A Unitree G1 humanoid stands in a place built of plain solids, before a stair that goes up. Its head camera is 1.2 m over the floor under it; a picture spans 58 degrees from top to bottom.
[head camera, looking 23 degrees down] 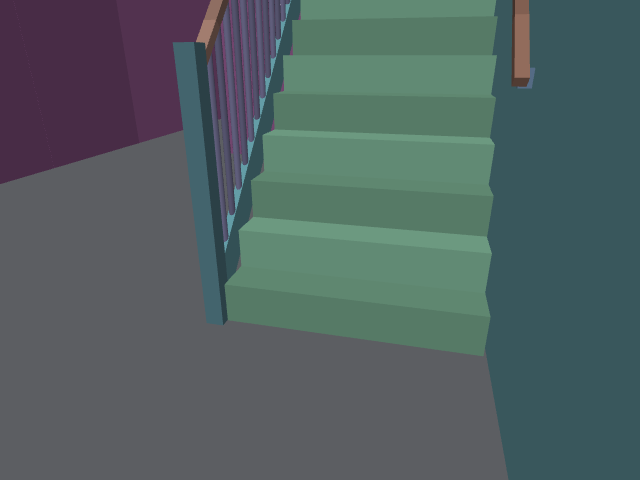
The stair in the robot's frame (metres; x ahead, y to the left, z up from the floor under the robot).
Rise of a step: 0.20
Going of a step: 0.20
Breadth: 1.20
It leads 14 degrees to the right of straight ahead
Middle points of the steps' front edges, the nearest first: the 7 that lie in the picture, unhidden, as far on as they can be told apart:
1.67 -0.13 0.20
1.87 -0.17 0.40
2.07 -0.22 0.60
2.26 -0.27 0.80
2.46 -0.32 1.01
2.65 -0.36 1.21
2.85 -0.41 1.41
